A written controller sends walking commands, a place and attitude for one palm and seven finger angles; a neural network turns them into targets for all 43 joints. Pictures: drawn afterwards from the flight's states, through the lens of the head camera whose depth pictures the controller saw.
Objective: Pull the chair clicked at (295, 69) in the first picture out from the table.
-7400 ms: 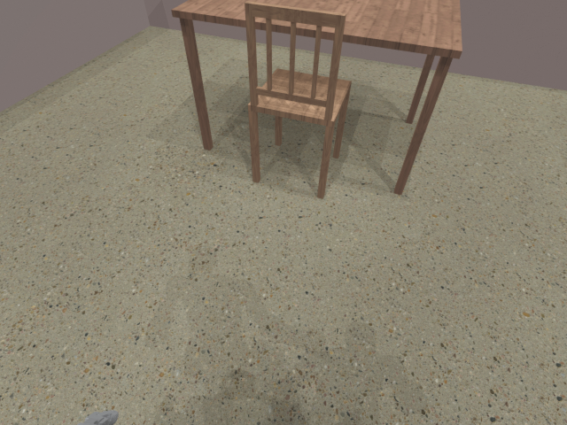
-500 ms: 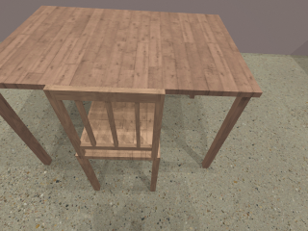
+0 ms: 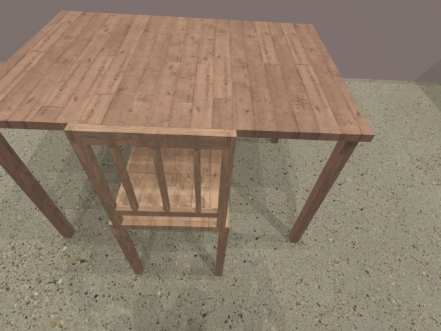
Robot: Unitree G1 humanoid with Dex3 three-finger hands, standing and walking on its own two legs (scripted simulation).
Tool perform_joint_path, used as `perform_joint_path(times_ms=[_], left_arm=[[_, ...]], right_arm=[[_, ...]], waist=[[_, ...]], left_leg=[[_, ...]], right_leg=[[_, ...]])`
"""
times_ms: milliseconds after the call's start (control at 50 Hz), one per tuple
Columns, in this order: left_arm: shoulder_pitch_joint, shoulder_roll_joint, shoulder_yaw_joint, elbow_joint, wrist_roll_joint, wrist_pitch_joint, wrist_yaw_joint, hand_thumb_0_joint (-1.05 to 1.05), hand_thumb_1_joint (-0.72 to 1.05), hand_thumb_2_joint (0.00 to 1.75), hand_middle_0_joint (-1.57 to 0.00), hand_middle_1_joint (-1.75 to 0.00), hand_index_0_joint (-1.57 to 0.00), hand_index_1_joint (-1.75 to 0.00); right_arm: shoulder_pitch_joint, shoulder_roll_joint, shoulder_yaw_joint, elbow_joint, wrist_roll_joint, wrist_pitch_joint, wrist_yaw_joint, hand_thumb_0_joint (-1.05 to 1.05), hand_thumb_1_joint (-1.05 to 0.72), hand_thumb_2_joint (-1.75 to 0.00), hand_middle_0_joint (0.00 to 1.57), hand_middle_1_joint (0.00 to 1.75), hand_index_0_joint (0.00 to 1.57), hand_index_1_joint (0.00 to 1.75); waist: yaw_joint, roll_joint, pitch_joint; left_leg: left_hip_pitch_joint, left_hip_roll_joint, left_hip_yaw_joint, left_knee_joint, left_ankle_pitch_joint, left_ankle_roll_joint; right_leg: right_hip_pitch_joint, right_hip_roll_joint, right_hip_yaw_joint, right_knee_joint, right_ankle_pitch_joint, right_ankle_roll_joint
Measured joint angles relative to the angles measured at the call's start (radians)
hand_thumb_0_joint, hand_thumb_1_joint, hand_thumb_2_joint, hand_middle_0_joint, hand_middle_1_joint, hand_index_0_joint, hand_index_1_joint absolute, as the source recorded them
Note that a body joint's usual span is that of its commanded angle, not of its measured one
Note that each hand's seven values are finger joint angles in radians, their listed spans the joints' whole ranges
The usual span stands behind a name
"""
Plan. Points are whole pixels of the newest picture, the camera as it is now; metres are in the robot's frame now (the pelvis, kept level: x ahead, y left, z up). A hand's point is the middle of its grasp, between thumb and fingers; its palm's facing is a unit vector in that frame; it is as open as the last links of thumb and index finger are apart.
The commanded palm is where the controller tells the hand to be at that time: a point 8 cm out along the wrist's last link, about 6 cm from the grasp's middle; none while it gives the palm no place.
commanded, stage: shuffle to correct the standing spot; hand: left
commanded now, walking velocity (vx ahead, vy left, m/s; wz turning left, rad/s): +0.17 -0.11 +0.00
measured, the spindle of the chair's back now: (161, 181) +0.48 +0.18 -0.09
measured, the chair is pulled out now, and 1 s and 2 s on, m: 0.00 0.00 0.00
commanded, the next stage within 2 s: come to a stop and stand still in 0.22 s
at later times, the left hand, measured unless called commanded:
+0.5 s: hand out of the picture -0.03 +0.12 -0.18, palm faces +0.09 -0.99 -0.13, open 7.4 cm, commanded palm none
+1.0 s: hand out of the picture +0.10 +0.14 -0.17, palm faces -0.01 -0.96 -0.26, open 7.4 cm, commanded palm none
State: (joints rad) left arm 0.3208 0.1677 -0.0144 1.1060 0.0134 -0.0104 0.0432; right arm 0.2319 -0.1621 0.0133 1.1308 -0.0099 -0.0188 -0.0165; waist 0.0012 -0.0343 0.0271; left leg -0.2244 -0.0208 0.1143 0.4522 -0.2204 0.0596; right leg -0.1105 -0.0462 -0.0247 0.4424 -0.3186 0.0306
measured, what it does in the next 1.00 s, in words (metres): steps on the spot: left foot, then right foot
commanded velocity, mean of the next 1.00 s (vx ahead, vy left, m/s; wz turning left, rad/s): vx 0.00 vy -0.02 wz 0.03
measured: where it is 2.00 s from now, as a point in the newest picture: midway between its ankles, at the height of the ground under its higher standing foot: outside the picture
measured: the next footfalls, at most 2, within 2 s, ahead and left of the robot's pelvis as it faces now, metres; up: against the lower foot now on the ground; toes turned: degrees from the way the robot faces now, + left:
left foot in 0.50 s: +0.13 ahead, +0.07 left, +0.00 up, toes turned +4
right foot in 0.88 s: +0.09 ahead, -0.18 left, +0.00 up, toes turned -2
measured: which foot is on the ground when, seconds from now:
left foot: down 0.00-0.30, up 0.32-0.48, down 0.50-1.00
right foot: down 0.00-0.52, up 0.54-0.86, down 0.88-1.00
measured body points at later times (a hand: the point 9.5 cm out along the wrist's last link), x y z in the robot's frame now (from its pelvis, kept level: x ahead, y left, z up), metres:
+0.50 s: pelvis +0.06 -0.02 -0.01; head +0.09 +0.00 +0.44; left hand -0.03 +0.17 -0.17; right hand +0.09 -0.26 -0.16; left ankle +0.09 +0.06 -0.74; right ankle -0.05 -0.14 -0.73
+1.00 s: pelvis +0.04 -0.05 -0.02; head +0.03 -0.07 +0.43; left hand +0.10 +0.19 -0.15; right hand +0.10 -0.28 -0.17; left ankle +0.09 +0.06 -0.74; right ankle +0.05 -0.18 -0.74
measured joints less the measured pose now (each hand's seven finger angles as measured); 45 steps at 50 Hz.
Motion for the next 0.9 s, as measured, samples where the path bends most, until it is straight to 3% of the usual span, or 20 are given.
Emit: perform_joint_path(times_ms=[80, 200, 320, 400, 460, 500, 520, 580, 640, 740, 820, 880, 900], left_arm=[[0.009, -0.001, 0.002, 0.004, 0.003, 0.003, -0.003, 0.01, 0.91, 0.9, -0.2, -0.3, -0.2, -0.3], [0.032, -0.003, 0.01, 0.007, 0.013, 0.01, -0.017, 0.01, 0.91, 0.9, -0.2, -0.3, -0.2, -0.3], [0.06, -0.019, 0.018, 0.003, 0.011, -0.013, -0.019, 0.01, 0.91, 0.9, -0.2, -0.3, -0.2, -0.3], [0.094, -0.03, 0.024, 0.002, 0.013, -0.04, -0.004, 0.01, 0.91, 0.9, -0.2, -0.3, -0.2, -0.3], [0.117, -0.048, 0.018, 0.013, 0.016, -0.043, 0.005, 0.01, 0.91, 0.9, -0.2, -0.3, -0.2, -0.3], [0.131, -0.062, 0.011, 0.023, 0.008, -0.032, 0.004, 0.01, 0.91, 0.9, -0.2, -0.3, -0.2, -0.3], [0.134, -0.066, 0.009, 0.028, 0.002, -0.023, 0.003, 0.01, 0.91, 0.9, -0.2, -0.3, -0.2, -0.3], [0.111, -0.059, 0.014, 0.027, -0.009, 0.014, 0.009, 0.01, 0.91, 0.9, -0.21, -0.3, -0.2, -0.3], [0.048, -0.043, 0.024, -0.001, -0.003, 0.034, 0.015, 0.01, 0.91, 0.9, -0.21, -0.3, -0.2, -0.3], [-0.052, -0.013, 0.039, -0.074, 0.005, 0.037, 0.014, 0.01, 0.91, 0.9, -0.2, -0.3, -0.2, -0.3], [-0.091, 0.0, 0.048, -0.108, 0.01, 0.037, 0.01, 0.01, 0.91, 0.9, -0.2, -0.3, -0.2, -0.3], [-0.073, 0.021, 0.037, -0.14, 0.01, 0.017, 0.011, 0.01, 0.91, 0.9, -0.2, -0.3, -0.2, -0.3], [-0.074, 0.019, 0.037, -0.138, 0.01, 0.011, 0.011, 0.01, 0.91, 0.9, -0.2, -0.3, -0.2, -0.3]], right_arm=[[0.012, 0.006, -0.001, 0.008, -0.003, 0.005, 0.002, 0.01, -0.92, -0.9, 0.2, 0.29, 0.2, 0.3], [0.05, 0.019, -0.015, 0.01, -0.009, 0.015, 0.006, 0.0, -0.91, -0.9, 0.2, 0.29, 0.2, 0.3], [0.09, 0.019, -0.023, 0.014, -0.008, 0.014, 0.007, 0.01, -0.91, -0.9, 0.2, 0.29, 0.2, 0.3], [0.08, 0.022, -0.022, 0.013, -0.012, 0.023, 0.011, 0.01, -0.91, -0.9, 0.2, 0.29, 0.2, 0.3], [0.032, 0.012, -0.018, 0.0, -0.007, 0.018, 0.0, 0.01, -0.92, -0.9, 0.2, 0.29, 0.2, 0.3], [0.0, -0.004, -0.017, -0.019, -0.001, 0.006, -0.007, 0.02, -0.93, -0.9, 0.2, 0.29, 0.2, 0.3], [-0.015, -0.008, -0.02, -0.029, 0.0, -0.001, -0.011, 0.02, -0.93, -0.9, 0.2, 0.29, 0.2, 0.3], [-0.045, -0.001, -0.021, -0.068, 0.006, -0.014, -0.019, 0.01, -0.93, -0.9, 0.2, 0.29, 0.19, 0.3], [-0.069, 0.008, -0.015, -0.092, 0.005, -0.01, -0.024, 0.01, -0.92, -0.9, 0.2, 0.29, 0.19, 0.3], [-0.102, 0.012, -0.024, -0.116, -0.002, 0.01, -0.02, 0.0, -0.94, -0.9, 0.2, 0.29, 0.2, 0.3], [-0.106, 0.012, -0.034, -0.13, -0.011, 0.021, -0.008, 0.0, -0.93, -0.9, 0.2, 0.29, 0.2, 0.3], [-0.082, 0.009, -0.036, -0.156, -0.006, 0.029, 0.01, 0.0, -0.93, -0.9, 0.2, 0.3, 0.2, 0.3], [-0.08, 0.003, -0.039, -0.163, -0.006, 0.031, 0.014, 0.0, -0.92, -0.9, 0.2, 0.3, 0.2, 0.3]], waist=[[-0.003, -0.003, -0.007], [-0.006, -0.007, -0.027], [-0.008, 0.029, -0.034], [0.012, 0.022, -0.025], [0.031, 0.01, 0.001], [0.03, 0.011, 0.02], [0.025, 0.008, 0.028], [0.022, -0.019, 0.035], [0.022, -0.016, 0.043], [0.023, -0.001, 0.05], [0.013, 0.014, 0.041], [0.012, 0.002, 0.003], [0.009, 0.012, 0.006]], left_leg=[[-0.001, 0.0, 0.003, 0.003, -0.003, -0.001], [-0.019, -0.001, 0.009, 0.028, -0.028, -0.008], [-0.056, 0.032, -0.022, 0.111, -0.09, -0.025], [-0.141, 0.042, -0.032, 0.332, -0.229, -0.024], [-0.161, 0.035, -0.026, 0.309, -0.227, -0.032], [-0.126, 0.027, -0.02, 0.172, -0.058, -0.034], [-0.108, 0.025, -0.015, 0.15, -0.011, -0.008], [-0.073, 0.015, 0.01, 0.138, -0.05, 0.02], [-0.042, 0.014, 0.011, 0.084, -0.033, 0.017], [-0.046, 0.014, 0.001, 0.036, 0.014, 0.013], [-0.067, 0.021, -0.005, 0.038, 0.027, 0.001], [-0.132, 0.023, 0.012, 0.126, -0.007, -0.019], [-0.146, 0.033, 0.014, 0.166, -0.027, -0.025]], right_leg=[[-0.007, -0.001, 0.003, 0.014, -0.008, -0.005], [-0.047, -0.008, 0.001, 0.084, -0.06, -0.044], [-0.034, 0.023, -0.029, 0.078, -0.081, -0.036], [0.005, 0.038, -0.052, 0.051, -0.095, -0.051], [0.035, 0.038, -0.044, 0.039, -0.097, -0.046], [0.033, 0.038, -0.041, 0.091, -0.105, -0.041], [0.018, 0.036, -0.039, 0.148, -0.107, -0.037], [-0.097, 0.02, -0.01, 0.403, -0.185, -0.028], [-0.191, 0.006, -0.009, 0.506, -0.211, -0.021], [-0.269, -0.014, -0.007, 0.474, -0.132, -0.009], [-0.249, -0.011, -0.016, 0.379, -0.1, -0.013], [-0.195, -0.017, 0.027, 0.177, -0.026, -0.041], [-0.204, -0.011, 0.034, 0.192, -0.013, -0.034]])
